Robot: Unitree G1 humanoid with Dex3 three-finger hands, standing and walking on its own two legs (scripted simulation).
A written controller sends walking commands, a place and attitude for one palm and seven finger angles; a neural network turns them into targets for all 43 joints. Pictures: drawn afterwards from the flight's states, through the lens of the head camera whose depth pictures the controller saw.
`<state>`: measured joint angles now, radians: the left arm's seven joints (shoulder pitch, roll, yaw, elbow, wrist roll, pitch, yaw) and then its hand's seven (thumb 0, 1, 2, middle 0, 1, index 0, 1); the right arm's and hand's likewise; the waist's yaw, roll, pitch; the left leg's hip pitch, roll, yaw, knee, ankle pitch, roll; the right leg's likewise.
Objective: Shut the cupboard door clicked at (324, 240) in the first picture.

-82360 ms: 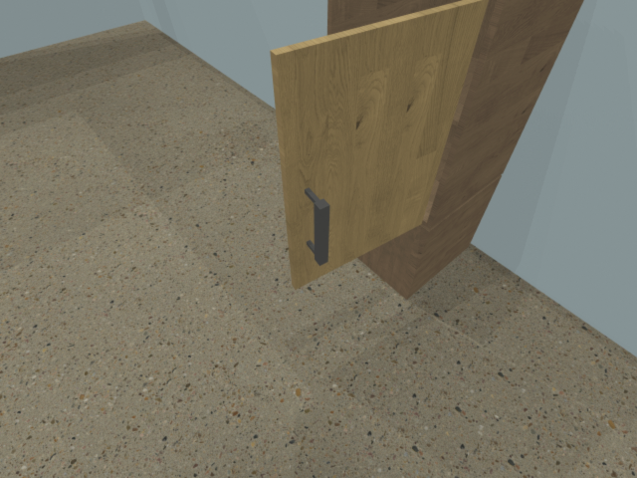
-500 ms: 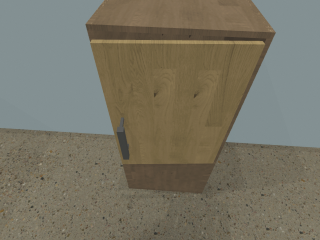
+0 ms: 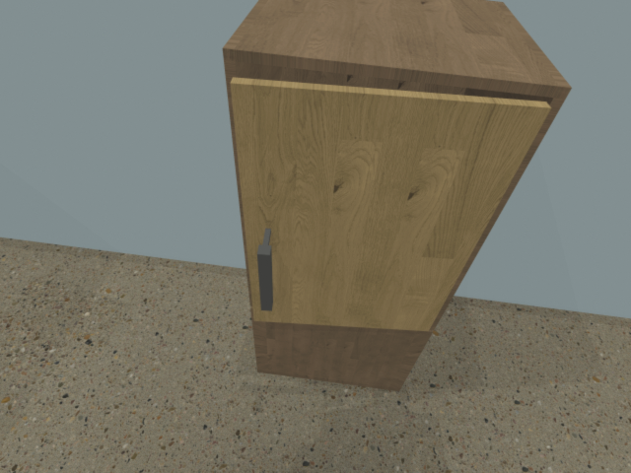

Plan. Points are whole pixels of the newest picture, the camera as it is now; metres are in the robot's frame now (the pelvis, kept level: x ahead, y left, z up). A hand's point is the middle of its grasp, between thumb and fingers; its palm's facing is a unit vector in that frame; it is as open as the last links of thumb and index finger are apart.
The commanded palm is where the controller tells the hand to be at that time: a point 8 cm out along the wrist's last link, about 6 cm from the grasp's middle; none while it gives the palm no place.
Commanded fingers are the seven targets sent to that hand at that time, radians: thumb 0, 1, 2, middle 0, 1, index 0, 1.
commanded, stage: shuffle to correct the standing spot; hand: left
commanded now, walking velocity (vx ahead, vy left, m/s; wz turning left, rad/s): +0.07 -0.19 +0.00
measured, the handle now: (267, 271) +0.49 +0.12 -0.11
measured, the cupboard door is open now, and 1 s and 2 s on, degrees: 5 5 5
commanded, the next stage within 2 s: come to a stop and stand still in 0.46 s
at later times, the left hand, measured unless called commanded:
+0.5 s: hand out of the picture -0.01 +0.11 -0.19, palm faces -0.03 -1.00 -0.08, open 7.3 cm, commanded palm none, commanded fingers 0.00 0.90 0.90 -0.20 -0.30 -0.20 -0.30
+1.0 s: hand out of the picture +0.06 +0.08 -0.18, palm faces +0.03 -0.98 -0.19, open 7.3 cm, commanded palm none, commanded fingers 0.00 0.90 0.90 -0.20 -0.30 -0.20 -0.30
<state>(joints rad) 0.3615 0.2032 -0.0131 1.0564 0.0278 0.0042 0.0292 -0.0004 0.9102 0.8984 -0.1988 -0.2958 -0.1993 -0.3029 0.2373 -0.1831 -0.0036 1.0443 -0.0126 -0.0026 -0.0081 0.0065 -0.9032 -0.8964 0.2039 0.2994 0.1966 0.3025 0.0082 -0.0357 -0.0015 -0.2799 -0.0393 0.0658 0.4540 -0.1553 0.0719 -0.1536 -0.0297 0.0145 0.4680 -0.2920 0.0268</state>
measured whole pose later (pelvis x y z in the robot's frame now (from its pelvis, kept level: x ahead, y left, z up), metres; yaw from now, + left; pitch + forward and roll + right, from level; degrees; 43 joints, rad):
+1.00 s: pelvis +0.03 -0.09 +0.00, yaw -1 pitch -2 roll +0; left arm 0.27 0.16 0.02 1.03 0.02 0.01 0.03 0.01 0.93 0.90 -0.20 -0.30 -0.20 -0.30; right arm 0.22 -0.16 -0.03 1.05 -0.01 0.02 -0.03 0.02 -0.93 -0.90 0.20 0.30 0.20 0.30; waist 0.02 -0.03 0.06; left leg -0.26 0.02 0.07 0.54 -0.25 0.01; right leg -0.23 -0.05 -0.09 0.56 -0.30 0.00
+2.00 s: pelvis -0.01 -0.05 +0.00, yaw -1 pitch -2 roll -1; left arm 0.41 0.11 0.00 1.05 0.04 0.01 0.04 0.00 0.91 0.90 -0.20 -0.30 -0.20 -0.30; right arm 0.31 -0.13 -0.03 1.08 -0.01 0.03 -0.01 0.01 -0.92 -0.90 0.20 0.30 0.20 0.30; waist 0.00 0.00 0.01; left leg -0.29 -0.02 0.09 0.47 -0.16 0.07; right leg -0.25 -0.08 -0.06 0.46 -0.18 0.04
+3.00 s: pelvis +0.03 -0.07 +0.00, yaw -1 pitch -2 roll +0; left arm 0.30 0.12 0.02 1.06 0.03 0.01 0.05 0.01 0.92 0.90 -0.20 -0.30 -0.20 -0.30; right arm 0.24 -0.15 -0.04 1.09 -0.01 0.03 -0.02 0.01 -0.92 -0.90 0.20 0.30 0.19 0.30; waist 0.00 -0.01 0.06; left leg -0.25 0.00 0.08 0.50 -0.23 0.04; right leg -0.21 -0.05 -0.04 0.50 -0.26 0.02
